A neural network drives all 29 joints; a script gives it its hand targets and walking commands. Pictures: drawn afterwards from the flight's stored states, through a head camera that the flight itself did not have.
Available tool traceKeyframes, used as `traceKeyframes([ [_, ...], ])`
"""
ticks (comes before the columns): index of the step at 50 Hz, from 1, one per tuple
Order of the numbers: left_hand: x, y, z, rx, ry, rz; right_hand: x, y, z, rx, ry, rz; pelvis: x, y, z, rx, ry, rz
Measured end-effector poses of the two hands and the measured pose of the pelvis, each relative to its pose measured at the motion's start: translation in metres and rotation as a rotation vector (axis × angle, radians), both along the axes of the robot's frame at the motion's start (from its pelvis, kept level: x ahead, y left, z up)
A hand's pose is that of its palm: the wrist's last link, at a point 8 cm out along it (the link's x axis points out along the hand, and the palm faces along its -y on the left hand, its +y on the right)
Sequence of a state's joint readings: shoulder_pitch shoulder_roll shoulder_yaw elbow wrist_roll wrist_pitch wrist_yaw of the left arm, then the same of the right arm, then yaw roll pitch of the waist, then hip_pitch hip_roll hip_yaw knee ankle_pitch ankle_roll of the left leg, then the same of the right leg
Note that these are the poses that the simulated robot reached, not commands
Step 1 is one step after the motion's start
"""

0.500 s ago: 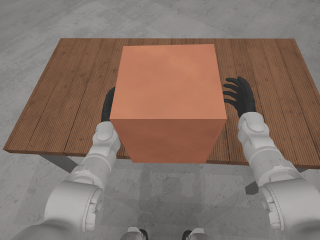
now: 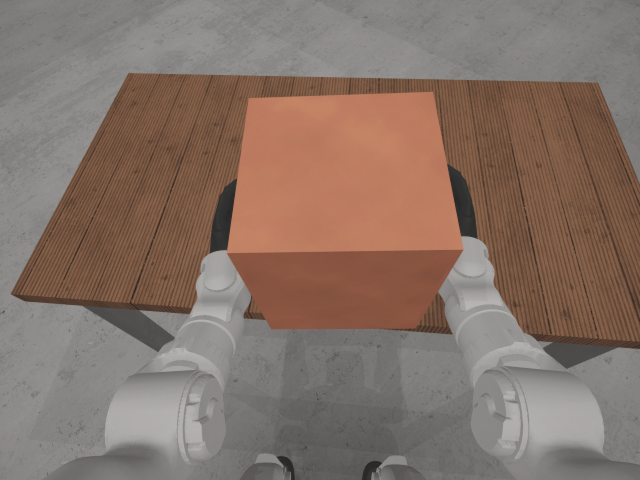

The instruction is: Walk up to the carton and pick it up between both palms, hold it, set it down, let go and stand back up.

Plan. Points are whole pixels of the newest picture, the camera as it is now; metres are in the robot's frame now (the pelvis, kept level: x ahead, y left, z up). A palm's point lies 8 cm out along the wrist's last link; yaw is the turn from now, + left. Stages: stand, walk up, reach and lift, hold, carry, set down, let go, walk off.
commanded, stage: reach and lift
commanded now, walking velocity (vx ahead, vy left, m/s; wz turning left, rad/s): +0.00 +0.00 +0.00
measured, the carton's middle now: (341, 226) +0.43 +0.00 +0.03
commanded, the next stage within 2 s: none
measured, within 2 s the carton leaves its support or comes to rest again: leaves its support in 1.76 s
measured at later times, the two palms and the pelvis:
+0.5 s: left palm (229, 251) +0.40 +0.14 +0.01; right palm (463, 241) +0.41 -0.16 +0.02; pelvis +0.03 +0.01 +0.03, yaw +0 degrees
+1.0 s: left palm (229, 250) +0.40 +0.14 +0.01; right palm (463, 242) +0.41 -0.16 +0.02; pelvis +0.03 +0.01 +0.04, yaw +0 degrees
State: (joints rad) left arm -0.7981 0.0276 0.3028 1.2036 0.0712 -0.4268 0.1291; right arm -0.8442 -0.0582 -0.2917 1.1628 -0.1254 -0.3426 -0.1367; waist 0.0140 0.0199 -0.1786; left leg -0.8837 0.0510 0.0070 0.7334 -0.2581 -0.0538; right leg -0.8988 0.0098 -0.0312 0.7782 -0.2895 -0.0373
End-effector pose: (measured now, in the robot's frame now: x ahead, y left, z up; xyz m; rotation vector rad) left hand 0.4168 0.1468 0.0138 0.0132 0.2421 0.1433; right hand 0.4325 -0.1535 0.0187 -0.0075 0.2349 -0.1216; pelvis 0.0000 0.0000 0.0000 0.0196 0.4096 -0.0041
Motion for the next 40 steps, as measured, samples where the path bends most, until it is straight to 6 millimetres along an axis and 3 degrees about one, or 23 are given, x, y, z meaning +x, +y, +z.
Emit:
traceKeyframes([
  [11, -0.013, -0.004, -0.001, -0.001, 0.022, -0.024, -0.02, -0.004, 0.0, -0.059, 0.016, 0.001, 0.017, 0.005, 0.022, -0.012, -0.043, 0.008],
  [23, -0.014, -0.004, -0.002, -0.006, 0.028, -0.023, -0.02, -0.004, 0.001, -0.089, 0.024, 0.007, 0.031, 0.009, 0.033, -0.024, -0.057, 0.009],
  [40, -0.012, -0.003, -0.001, 0.008, 0.034, -0.031, -0.021, -0.003, 0.002, -0.094, 0.031, 0.003, 0.032, 0.011, 0.036, -0.029, -0.041, 0.007],
])
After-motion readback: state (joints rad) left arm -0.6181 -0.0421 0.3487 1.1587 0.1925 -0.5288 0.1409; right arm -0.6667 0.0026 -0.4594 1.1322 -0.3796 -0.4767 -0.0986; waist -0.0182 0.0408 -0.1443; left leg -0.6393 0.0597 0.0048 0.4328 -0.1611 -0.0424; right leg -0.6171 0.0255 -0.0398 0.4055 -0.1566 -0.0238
